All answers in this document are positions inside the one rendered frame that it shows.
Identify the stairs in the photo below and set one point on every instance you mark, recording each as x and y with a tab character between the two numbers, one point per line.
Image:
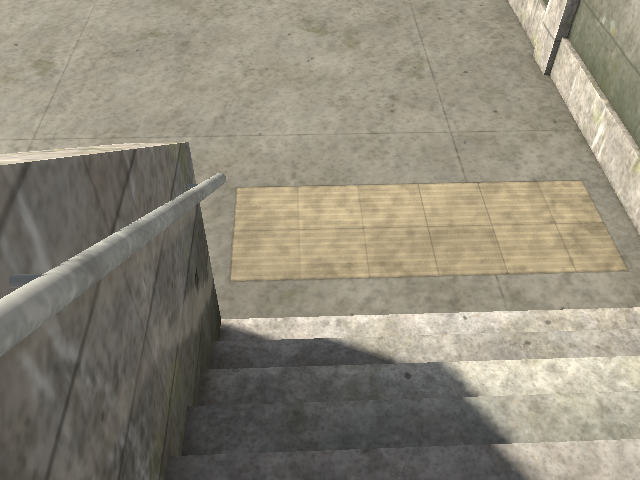
502	395

